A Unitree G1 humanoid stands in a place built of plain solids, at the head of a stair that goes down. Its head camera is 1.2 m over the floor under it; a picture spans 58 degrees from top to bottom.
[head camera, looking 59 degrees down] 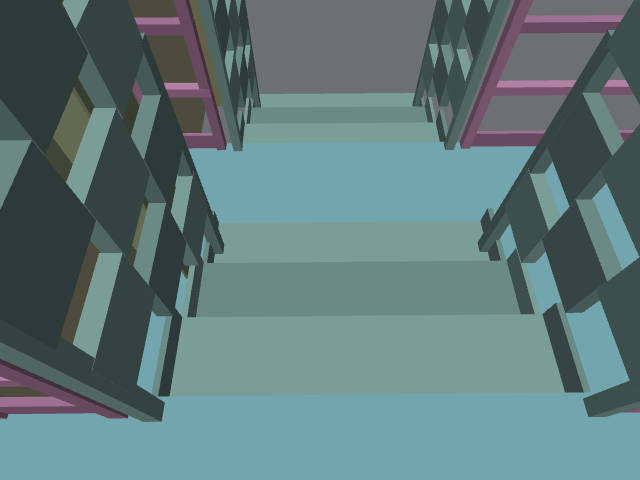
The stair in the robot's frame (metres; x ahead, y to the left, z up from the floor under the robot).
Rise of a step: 0.14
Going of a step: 0.28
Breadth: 1.22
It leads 1 degrees to the left of straight ahead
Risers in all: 4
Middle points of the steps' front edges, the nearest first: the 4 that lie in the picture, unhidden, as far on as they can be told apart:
0.24 -0.14 0.00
0.52 -0.14 -0.14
0.80 -0.14 -0.28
1.07 -0.13 -0.43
